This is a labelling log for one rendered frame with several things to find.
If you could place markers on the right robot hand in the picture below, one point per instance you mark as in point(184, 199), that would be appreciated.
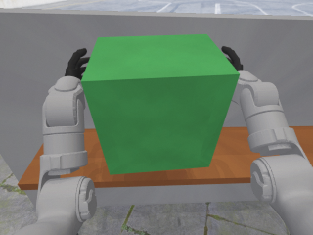
point(234, 59)

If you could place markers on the robot left forearm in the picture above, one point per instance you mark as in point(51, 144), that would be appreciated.
point(63, 127)

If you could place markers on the robot left upper arm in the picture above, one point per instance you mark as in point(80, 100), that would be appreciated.
point(64, 204)

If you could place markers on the table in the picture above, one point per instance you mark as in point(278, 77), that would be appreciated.
point(230, 163)

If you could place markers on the carton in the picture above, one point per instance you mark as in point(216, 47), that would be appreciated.
point(158, 102)

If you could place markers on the robot right forearm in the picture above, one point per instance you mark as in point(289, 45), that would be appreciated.
point(268, 129)

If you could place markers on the robot right upper arm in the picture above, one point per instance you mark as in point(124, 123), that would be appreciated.
point(286, 183)

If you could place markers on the left robot hand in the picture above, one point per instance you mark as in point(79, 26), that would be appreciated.
point(74, 65)

